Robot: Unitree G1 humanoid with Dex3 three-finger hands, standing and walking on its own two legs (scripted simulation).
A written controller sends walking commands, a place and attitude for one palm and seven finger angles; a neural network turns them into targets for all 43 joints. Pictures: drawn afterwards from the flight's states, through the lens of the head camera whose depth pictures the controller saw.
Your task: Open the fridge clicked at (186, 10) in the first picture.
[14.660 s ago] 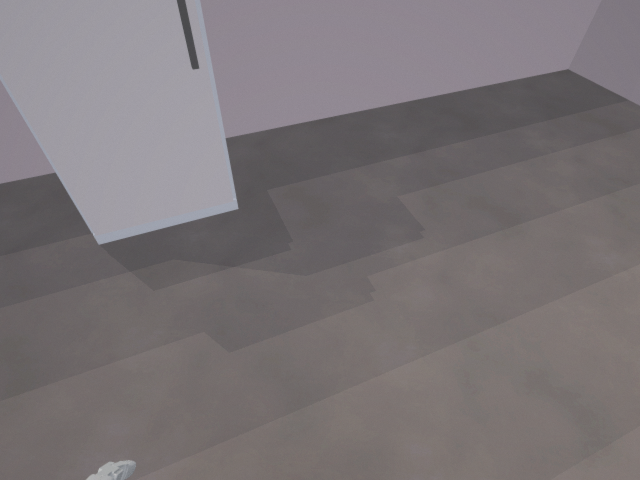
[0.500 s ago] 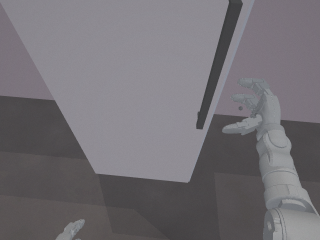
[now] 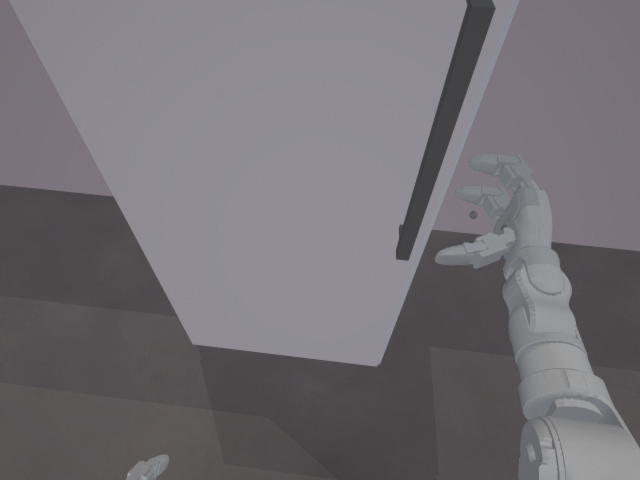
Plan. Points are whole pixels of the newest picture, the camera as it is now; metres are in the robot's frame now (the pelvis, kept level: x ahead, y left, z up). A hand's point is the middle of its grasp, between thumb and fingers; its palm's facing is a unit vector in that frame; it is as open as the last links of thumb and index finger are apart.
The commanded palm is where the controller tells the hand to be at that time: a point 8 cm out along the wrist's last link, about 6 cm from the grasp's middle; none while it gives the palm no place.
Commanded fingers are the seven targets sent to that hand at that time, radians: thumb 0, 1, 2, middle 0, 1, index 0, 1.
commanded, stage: feel for the door with the fingertips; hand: right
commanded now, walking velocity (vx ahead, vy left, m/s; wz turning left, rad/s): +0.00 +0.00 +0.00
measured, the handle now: (429, 155) +0.50 -0.08 +0.15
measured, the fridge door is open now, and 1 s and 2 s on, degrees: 0 0 0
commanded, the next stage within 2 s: slide the fingers in behind the handle in 0.84 s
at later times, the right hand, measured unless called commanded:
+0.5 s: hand (459, 209) +0.43 -0.12 +0.12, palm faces +0.02 +1.00 +0.00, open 14.0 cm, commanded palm +0.41 -0.17 +0.12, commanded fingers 0.00 0.50 -0.30 0.30 1.20 0.30 1.20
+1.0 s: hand (453, 196) +0.46 -0.12 +0.12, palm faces +0.00 +1.00 +0.00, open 13.8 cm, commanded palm +0.43 -0.17 +0.12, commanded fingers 0.00 0.50 -0.30 0.30 1.20 0.30 1.20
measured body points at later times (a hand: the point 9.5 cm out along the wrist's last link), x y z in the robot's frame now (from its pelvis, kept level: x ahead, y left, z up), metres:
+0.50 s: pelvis +0.00 +0.01 +0.00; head +0.03 +0.01 +0.45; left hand +0.09 +0.26 -0.11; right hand +0.43 -0.18 +0.13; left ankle +0.01 +0.12 -0.72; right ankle +0.01 -0.11 -0.72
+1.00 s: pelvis +0.00 +0.00 +0.00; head +0.05 +0.00 +0.44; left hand +0.04 +0.26 -0.12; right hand +0.46 -0.17 +0.12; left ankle +0.01 +0.12 -0.72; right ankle +0.01 -0.11 -0.72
